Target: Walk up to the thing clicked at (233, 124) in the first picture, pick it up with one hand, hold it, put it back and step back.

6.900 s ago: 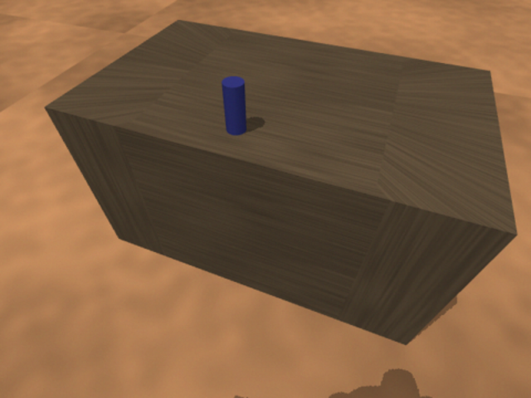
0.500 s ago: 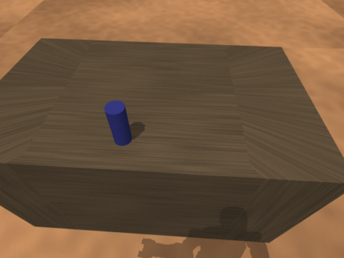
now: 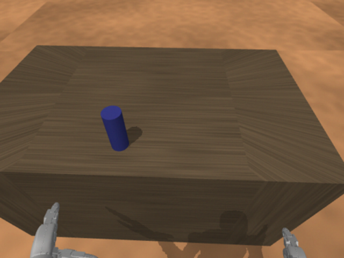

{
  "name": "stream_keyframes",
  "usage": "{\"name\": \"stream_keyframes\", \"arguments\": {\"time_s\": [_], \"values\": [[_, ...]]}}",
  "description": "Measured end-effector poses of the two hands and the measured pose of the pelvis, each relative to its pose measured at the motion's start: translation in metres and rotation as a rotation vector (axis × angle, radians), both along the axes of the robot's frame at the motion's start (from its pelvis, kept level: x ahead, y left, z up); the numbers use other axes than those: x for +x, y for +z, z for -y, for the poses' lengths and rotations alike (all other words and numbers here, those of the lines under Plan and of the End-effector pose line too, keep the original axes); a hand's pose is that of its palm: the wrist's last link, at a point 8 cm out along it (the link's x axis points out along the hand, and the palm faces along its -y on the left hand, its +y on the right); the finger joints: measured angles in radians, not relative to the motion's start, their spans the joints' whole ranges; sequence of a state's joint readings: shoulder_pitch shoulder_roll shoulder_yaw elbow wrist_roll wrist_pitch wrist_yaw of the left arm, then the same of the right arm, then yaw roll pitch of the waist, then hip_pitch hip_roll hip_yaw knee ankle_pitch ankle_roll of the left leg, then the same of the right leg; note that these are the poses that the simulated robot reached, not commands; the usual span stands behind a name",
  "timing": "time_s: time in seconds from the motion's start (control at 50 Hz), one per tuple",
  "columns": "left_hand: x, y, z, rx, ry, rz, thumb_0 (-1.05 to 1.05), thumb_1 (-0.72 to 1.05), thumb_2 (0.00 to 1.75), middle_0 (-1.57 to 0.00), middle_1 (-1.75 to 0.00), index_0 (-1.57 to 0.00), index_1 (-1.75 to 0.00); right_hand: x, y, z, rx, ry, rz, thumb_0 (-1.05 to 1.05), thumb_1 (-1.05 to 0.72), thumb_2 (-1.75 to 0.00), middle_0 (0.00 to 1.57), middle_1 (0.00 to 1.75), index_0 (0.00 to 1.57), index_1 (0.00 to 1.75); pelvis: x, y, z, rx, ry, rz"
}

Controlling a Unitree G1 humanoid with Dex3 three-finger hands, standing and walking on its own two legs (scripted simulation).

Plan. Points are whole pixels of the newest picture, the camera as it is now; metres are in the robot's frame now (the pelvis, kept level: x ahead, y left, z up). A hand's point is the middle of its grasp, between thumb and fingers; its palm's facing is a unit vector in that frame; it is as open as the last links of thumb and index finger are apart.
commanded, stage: rise first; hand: left
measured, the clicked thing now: (116, 129) +0.47 +0.20 +0.00
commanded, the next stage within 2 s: go down in 1.28 s
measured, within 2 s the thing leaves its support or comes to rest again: neither
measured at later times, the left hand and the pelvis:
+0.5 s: hand (59, 234) +0.17 +0.24 +0.01, palm faces +0.25 -0.90 -0.35, open 17.5 cm; pelvis -0.01 +0.00 +0.00, yaw +1 degrees
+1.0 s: hand (48, 229) +0.16 +0.24 +0.06, palm faces +0.28 -0.88 -0.38, open 17.6 cm; pelvis -0.01 +0.00 +0.00, yaw +1 degrees
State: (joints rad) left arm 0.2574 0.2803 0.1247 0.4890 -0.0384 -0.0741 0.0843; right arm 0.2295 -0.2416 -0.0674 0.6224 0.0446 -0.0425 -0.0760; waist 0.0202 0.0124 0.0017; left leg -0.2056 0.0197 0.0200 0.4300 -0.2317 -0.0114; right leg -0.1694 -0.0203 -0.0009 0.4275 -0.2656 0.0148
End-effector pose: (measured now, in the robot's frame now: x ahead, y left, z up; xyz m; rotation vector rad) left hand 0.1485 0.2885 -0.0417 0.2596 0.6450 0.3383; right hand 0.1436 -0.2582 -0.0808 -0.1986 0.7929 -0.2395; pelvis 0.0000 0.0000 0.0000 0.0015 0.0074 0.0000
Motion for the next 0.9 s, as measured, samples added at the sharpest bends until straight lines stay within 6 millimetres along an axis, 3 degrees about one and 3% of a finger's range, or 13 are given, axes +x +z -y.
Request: {"name": "stream_keyframes", "arguments": {"time_s": [0.12,0.26,0.54,0.9], "values": [[0.003,0.023,0.0,0.015,-0.016,0.092,-0.01,-0.47,0.04,-0.05,-0.05,-0.05,-0.05,0.006,0.005,-0.008,0.016,0.02,0.046,0.0,0.44,-0.05,0.05,0.05,0.06,0.06,0.002,0.001,-0.001,-0.001,0.001,0.02],[-0.001,0.047,0.002,0.037,-0.041,0.176,-0.01,-0.51,0.02,-0.04,-0.04,-0.04,-0.04,0.0,0.002,-0.008,0.026,0.023,0.034,-0.01,0.51,-0.03,0.05,0.05,0.06,0.05,0.0,0.001,-0.001,-0.001,0.002,0.039],[-0.013,0.085,0.005,0.098,-0.083,0.309,-0.01,-0.55,0.02,-0.05,-0.04,-0.05,-0.05,-0.007,-0.004,-0.003,0.028,0.029,0.026,-0.01,0.51,-0.04,0.05,0.05,0.06,0.05,-0.009,0.001,0.002,0.0,0.01,0.06],[-0.02,0.117,0.004,0.167,-0.113,0.429,-0.02,-0.58,0.05,-0.06,-0.05,-0.05,-0.06,-0.005,-0.003,0.0,0.03,0.032,0.049,-0.01,0.49,-0.05,0.05,0.05,0.06,0.05,-0.012,0.001,0.005,0.003,0.02,0.067]]}}
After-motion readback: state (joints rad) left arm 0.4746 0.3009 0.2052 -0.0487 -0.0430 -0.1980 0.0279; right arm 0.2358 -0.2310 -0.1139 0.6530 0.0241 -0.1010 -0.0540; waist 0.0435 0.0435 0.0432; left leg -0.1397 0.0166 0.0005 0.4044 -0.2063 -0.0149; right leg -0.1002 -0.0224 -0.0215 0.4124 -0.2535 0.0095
